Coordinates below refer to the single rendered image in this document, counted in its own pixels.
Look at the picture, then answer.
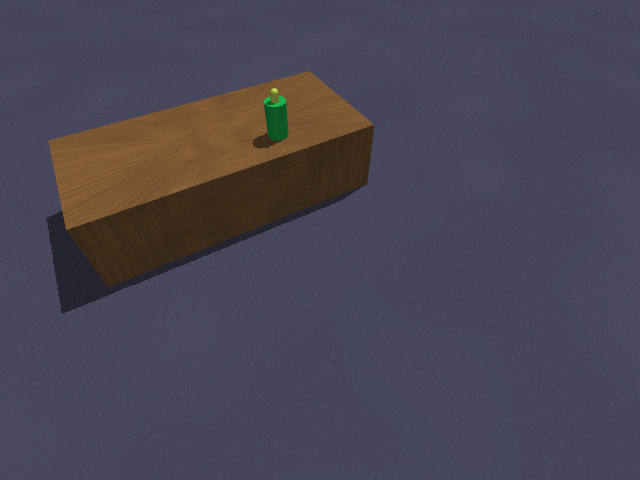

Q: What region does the bottle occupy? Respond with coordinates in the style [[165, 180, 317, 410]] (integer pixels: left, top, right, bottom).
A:
[[264, 88, 289, 141]]

